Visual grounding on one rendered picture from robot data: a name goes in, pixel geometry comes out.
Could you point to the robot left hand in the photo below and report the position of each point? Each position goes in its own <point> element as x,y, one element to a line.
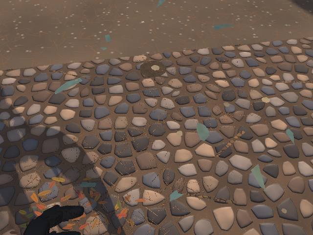
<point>50,218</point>

